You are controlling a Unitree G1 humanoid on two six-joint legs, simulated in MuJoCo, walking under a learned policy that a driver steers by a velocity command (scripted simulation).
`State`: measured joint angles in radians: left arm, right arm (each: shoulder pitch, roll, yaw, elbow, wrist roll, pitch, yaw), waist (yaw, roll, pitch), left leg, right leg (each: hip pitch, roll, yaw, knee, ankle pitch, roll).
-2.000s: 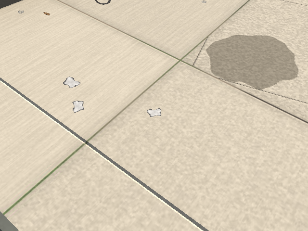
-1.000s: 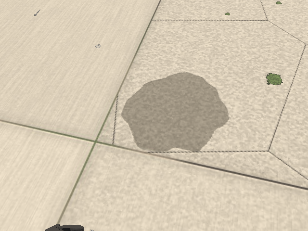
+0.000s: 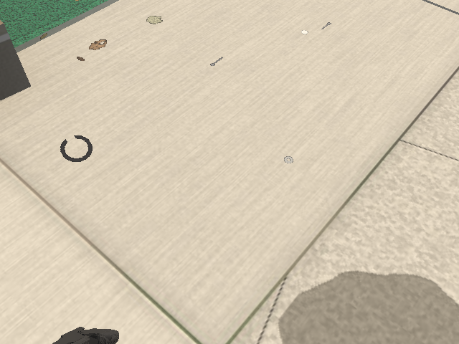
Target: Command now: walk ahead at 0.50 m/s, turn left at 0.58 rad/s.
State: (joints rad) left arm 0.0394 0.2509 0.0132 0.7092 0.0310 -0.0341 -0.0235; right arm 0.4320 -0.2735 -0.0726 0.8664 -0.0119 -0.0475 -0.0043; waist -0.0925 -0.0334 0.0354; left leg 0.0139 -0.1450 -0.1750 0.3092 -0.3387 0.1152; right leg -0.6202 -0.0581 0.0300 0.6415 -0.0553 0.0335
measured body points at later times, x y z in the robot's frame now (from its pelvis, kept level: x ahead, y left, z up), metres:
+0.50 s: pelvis +0.26 +0.00 +0.01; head +0.29 +0.00 +0.45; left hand +0.16 +0.24 -0.13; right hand +0.51 -0.17 -0.09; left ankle +0.36 +0.15 -0.70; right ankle +0.18 -0.13 -0.74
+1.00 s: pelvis +0.50 +0.09 +0.00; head +0.52 +0.09 +0.45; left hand +0.60 +0.35 -0.12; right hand +0.53 -0.17 -0.13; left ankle +0.38 +0.13 -0.74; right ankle +0.69 -0.01 -0.69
